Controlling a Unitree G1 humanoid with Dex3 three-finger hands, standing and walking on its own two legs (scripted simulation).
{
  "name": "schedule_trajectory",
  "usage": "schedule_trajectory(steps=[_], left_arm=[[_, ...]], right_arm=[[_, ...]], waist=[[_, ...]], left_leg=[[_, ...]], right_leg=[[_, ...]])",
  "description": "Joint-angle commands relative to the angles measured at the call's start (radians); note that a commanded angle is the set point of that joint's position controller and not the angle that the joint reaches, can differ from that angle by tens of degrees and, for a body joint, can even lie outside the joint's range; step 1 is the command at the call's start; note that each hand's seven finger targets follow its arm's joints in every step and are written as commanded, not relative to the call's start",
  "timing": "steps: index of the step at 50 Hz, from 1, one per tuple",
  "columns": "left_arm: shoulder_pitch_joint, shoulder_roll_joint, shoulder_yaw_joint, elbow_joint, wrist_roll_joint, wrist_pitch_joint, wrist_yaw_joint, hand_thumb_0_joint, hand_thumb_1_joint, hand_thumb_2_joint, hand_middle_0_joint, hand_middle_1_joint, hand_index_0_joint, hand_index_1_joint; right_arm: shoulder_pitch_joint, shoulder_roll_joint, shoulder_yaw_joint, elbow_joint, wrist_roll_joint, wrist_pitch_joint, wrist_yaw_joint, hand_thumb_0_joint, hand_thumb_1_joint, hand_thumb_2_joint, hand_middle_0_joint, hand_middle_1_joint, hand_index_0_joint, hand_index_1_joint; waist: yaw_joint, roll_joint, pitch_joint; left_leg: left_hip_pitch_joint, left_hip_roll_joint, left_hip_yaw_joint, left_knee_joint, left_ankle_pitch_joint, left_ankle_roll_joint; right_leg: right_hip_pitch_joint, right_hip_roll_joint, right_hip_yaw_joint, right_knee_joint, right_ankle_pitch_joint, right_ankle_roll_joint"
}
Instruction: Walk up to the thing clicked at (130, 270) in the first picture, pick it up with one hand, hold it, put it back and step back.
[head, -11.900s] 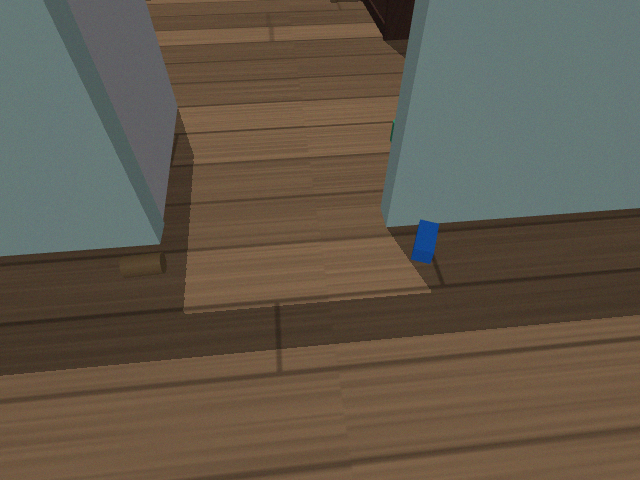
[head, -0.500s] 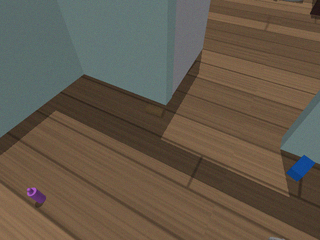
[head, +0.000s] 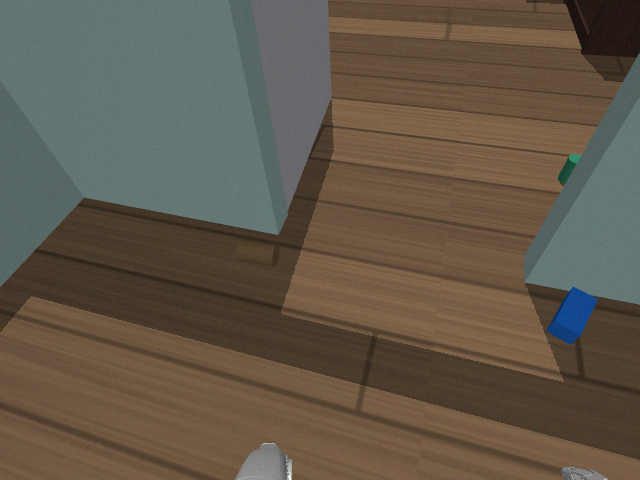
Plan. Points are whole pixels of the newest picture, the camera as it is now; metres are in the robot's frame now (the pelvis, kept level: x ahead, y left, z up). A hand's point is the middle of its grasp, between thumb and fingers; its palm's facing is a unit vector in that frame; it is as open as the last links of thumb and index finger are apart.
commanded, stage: walk up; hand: left
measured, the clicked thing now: (258, 252) +1.00 +0.33 -0.72
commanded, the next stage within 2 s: none
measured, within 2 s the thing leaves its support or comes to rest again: neither
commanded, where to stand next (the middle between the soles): +0.53 +0.25 m, yaw -21 degrees
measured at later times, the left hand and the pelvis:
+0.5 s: hand (125, 333) +0.36 +0.37 -0.12, palm faces -0.19 -0.84 -0.51, open 7.4 cm; pelvis +0.20 +0.10 -0.02, yaw -10 degrees
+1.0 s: hand (73, 274) +0.50 +0.53 -0.14, palm faces -0.30 -0.82 -0.49, open 7.4 cm; pelvis +0.36 +0.26 -0.01, yaw -17 degrees
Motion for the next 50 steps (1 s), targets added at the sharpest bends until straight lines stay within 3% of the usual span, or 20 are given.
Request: schedule_trajectory(steps=[1, 4, 5, 6, 11, 15, 19, 20, 21, 22, 23, 29, 35, 38, 39, 40, 41, 43, 46, 50], left_arm=[[-0.039, 0.367, 0.098, -0.099, 0.001, -0.033, 0.036, 0.000, 0.900, 0.900, -0.200, -0.300, -0.200, -0.300], [-0.082, 0.281, 0.061, -0.120, 0.000, -0.022, 0.045, 0.000, 0.900, 0.900, -0.200, -0.300, -0.200, -0.300], [-0.014, 0.165, 0.025, -0.125, -0.018, -0.021, 0.047, 0.000, 0.900, 0.900, -0.200, -0.300, -0.200, -0.300], [0.005, 0.208, 0.027, -0.116, -0.034, -0.021, 0.062, 0.000, 0.900, 0.900, -0.200, -0.300, -0.200, -0.300], [-0.010, 0.254, 0.042, -0.033, -0.045, -0.013, 0.030, 0.000, 0.900, 0.900, -0.200, -0.300, -0.200, -0.300], [-0.101, 0.211, 0.037, -0.080, -0.038, -0.012, 0.022, 0.000, 0.900, 0.900, -0.200, -0.300, -0.200, -0.300], [0.035, 0.219, 0.062, -0.041, -0.027, -0.018, 0.035, 0.000, 0.900, 0.900, -0.200, -0.300, -0.200, -0.300], [0.112, 0.278, 0.088, -0.026, -0.020, -0.022, 0.048, 0.000, 0.900, 0.900, -0.200, -0.300, -0.200, -0.300], [0.169, 0.355, 0.117, -0.029, -0.003, -0.025, 0.061, 0.000, 0.900, 0.900, -0.200, -0.300, -0.200, -0.300], [0.114, 0.408, 0.114, -0.090, 0.000, -0.032, 0.071, 0.000, 0.900, 0.900, -0.200, -0.300, -0.200, -0.300], [0.050, 0.404, 0.106, -0.108, -0.019, -0.023, 0.076, 0.000, 0.900, 0.900, -0.200, -0.300, -0.200, -0.300], [-0.042, 0.350, 0.094, -0.131, -0.010, -0.029, 0.070, 0.000, 0.900, 0.900, -0.200, -0.300, -0.200, -0.300], [-0.071, 0.419, 0.114, -0.139, 0.013, -0.030, 0.076, 0.000, 0.900, 0.900, -0.200, -0.300, -0.200, -0.300], [-0.169, 0.388, 0.100, -0.136, 0.018, -0.016, 0.080, 0.000, 0.900, 0.900, -0.200, -0.300, -0.200, -0.300], [-0.127, 0.306, 0.074, -0.120, 0.022, -0.007, 0.081, 0.000, 0.900, 0.900, -0.200, -0.300, -0.200, -0.300], [-0.084, 0.180, 0.034, -0.125, 0.008, -0.005, 0.083, 0.000, 0.900, 0.900, -0.200, -0.300, -0.200, -0.300], [-0.065, 0.253, 0.040, -0.121, -0.006, -0.003, 0.101, 0.000, 0.900, 0.900, -0.200, -0.300, -0.200, -0.300], [-0.094, 0.325, 0.052, -0.062, -0.018, -0.014, 0.088, 0.000, 0.900, 0.900, -0.200, -0.300, -0.200, -0.300], [-0.008, 0.298, 0.058, 0.001, -0.028, -0.018, 0.056, 0.000, 0.900, 0.900, -0.200, -0.300, -0.200, -0.300], [-0.081, 0.266, 0.055, -0.039, -0.010, -0.012, 0.033, 0.000, 0.900, 0.900, -0.200, -0.300, -0.200, -0.300]], right_arm=[[-0.094, -0.165, -0.063, -0.141, 0.002, -0.055, -0.008, 0.000, -0.900, -0.900, 0.200, 0.300, 0.200, 0.300], [0.195, -0.231, -0.104, -0.066, -0.002, -0.073, -0.023, 0.000, -0.900, -0.900, 0.200, 0.300, 0.200, 0.300], [0.284, -0.313, -0.129, -0.068, -0.017, -0.084, -0.039, 0.000, -0.900, -0.900, 0.200, 0.300, 0.200, 0.300], [0.198, -0.360, -0.132, -0.088, 0.025, -0.085, -0.043, 0.000, -0.900, -0.900, 0.200, 0.300, 0.200, 0.300], [0.072, -0.205, -0.063, -0.119, 0.036, -0.091, -0.059, 0.000, -0.900, -0.900, 0.200, 0.300, 0.200, 0.300], [0.093, -0.204, -0.050, -0.141, 0.009, -0.085, -0.057, 0.000, -0.900, -0.900, 0.200, 0.300, 0.200, 0.300], [0.007, -0.182, -0.033, -0.192, 0.019, -0.059, -0.049, 0.000, -0.900, -0.900, 0.200, 0.300, 0.200, 0.300], [0.017, -0.138, -0.018, -0.204, 0.023, -0.057, -0.047, 0.000, -0.900, -0.900, 0.200, 0.300, 0.200, 0.300], [0.058, -0.088, 0.000, -0.214, 0.022, -0.054, -0.046, 0.000, -0.900, -0.900, 0.200, 0.300, 0.200, 0.300], [0.132, -0.089, 0.007, -0.203, 0.015, -0.037, -0.049, 0.000, -0.900, -0.900, 0.200, 0.300, 0.200, 0.300], [0.115, -0.194, -0.030, -0.194, 0.007, -0.017, -0.055, 0.000, -0.900, -0.900, 0.200, 0.300, 0.200, 0.300], [0.145, -0.203, -0.050, -0.127, 0.000, -0.009, -0.046, 0.000, -0.900, -0.900, 0.200, 0.300, 0.200, 0.300], [0.074, -0.201, -0.072, -0.168, -0.002, -0.012, -0.018, 0.000, -0.900, -0.900, 0.200, 0.300, 0.200, 0.300], [0.255, -0.211, -0.095, -0.115, -0.004, -0.023, -0.022, 0.000, -0.900, -0.900, 0.200, 0.300, 0.200, 0.300], [0.353, -0.240, -0.110, -0.077, -0.010, -0.032, -0.032, 0.000, -0.900, -0.900, 0.200, 0.300, 0.200, 0.300], [0.359, -0.321, -0.120, -0.094, -0.024, -0.041, -0.041, 0.000, -0.900, -0.900, 0.200, 0.300, 0.200, 0.300], [0.223, -0.402, -0.127, -0.141, 0.011, -0.048, -0.048, 0.000, -0.900, -0.900, 0.200, 0.300, 0.200, 0.300], [0.123, -0.314, -0.101, -0.160, 0.014, -0.052, -0.059, 0.000, -0.900, -0.900, 0.200, 0.300, 0.200, 0.300], [0.098, -0.264, -0.067, -0.132, 0.026, -0.065, -0.065, 0.000, -0.900, -0.900, 0.200, 0.300, 0.200, 0.300], [0.159, -0.258, -0.051, -0.118, 0.017, -0.067, -0.064, 0.000, -0.900, -0.900, 0.200, 0.300, 0.200, 0.300]], waist=[[-0.029, -0.233, 0.018], [-0.194, -0.036, -0.117], [-0.217, 0.251, -0.160], [-0.148, 0.306, -0.164], [-0.053, 0.076, -0.033], [-0.084, 0.109, -0.023], [0.015, 0.012, -0.103], [0.062, -0.103, -0.156], [0.087, -0.283, -0.170], [0.029, -0.268, -0.175], [0.023, -0.134, -0.133], [-0.035, -0.207, -0.020], [-0.037, -0.274, -0.015], [-0.168, -0.198, -0.080], [-0.206, -0.018, -0.105], [-0.197, 0.307, -0.042], [-0.139, 0.296, -0.038], [-0.090, 0.020, 0.059], [-0.047, 0.117, 0.049], [-0.074, 0.078, 0.032]], left_leg=[[0.077, -0.025, 0.077, -0.085, -0.030, 0.022], [0.523, -0.098, 0.102, -0.272, -0.053, 0.065], [0.680, 0.132, -0.271, -0.427, -0.216, 0.122], [0.618, 0.293, -0.581, -0.584, -0.227, 0.216], [0.363, 0.141, -0.086, -0.481, 0.104, 0.211], [0.370, 0.168, 0.012, -0.447, 0.362, 0.278], [0.201, 0.095, 0.120, -0.255, 0.173, 0.196], [0.109, 0.031, 0.175, -0.075, 0.128, 0.146], [-0.102, -0.074, 0.193, 0.156, -0.193, 0.091], [-0.175, -0.095, 0.069, 0.330, -0.310, 0.045], [-0.181, -0.055, -0.017, 0.397, -0.324, 0.032], [-0.077, 0.006, 0.004, 0.310, -0.151, 0.012], [0.044, -0.001, 0.066, 0.108, -0.147, 0.022], [0.377, -0.068, 0.149, -0.058, -0.131, 0.040], [0.501, -0.098, 0.113, -0.159, -0.206, 0.034], [0.453, 0.128, -0.287, -0.413, -0.416, 0.070], [0.383, 0.299, -0.646, -0.615, -0.591, 0.221], [0.260, 0.238, -0.457, -0.550, -0.520, 0.231], [0.248, 0.143, -0.217, -0.477, -0.303, 0.222], [0.295, 0.186, -0.174, -0.487, -0.160, 0.282]], right_leg=[[-0.120, -0.232, 0.211, -0.126, 0.233, -0.194], [-0.286, -0.121, 0.055, 0.348, 0.426, -0.112], [-0.518, 0.022, -0.018, 0.663, 0.129, -0.055], [-0.610, 0.044, -0.019, 0.769, -0.164, -0.069], [-0.446, -0.095, -0.031, 0.572, 0.014, -0.057], [-0.361, -0.091, -0.120, 0.285, 0.006, -0.029], [0.017, -0.021, -0.167, 0.027, 0.280, -0.045], [0.178, -0.039, -0.103, -0.026, 0.250, -0.055], [0.303, -0.208, 0.214, -0.138, 0.058, -0.124], [0.263, -0.436, 0.576, -0.224, -0.045, -0.204], [0.155, -0.476, 0.654, -0.240, -0.179, -0.300], [-0.164, -0.284, 0.260, -0.146, 0.038, -0.243], [-0.329, -0.260, 0.220, -0.096, -0.148, -0.238], [-0.516, -0.212, 0.098, 0.115, -0.090, -0.168], [-0.586, -0.128, 0.024, 0.374, -0.067, -0.123], [-0.747, 0.045, -0.055, 0.683, -0.204, -0.063], [-0.779, 0.013, -0.027, 0.794, -0.236, -0.072], [-0.711, -0.063, -0.008, 0.802, -0.084, -0.060], [-0.563, -0.096, -0.051, 0.609, -0.026, -0.046], [-0.469, -0.089, -0.107, 0.389, -0.083, -0.039]])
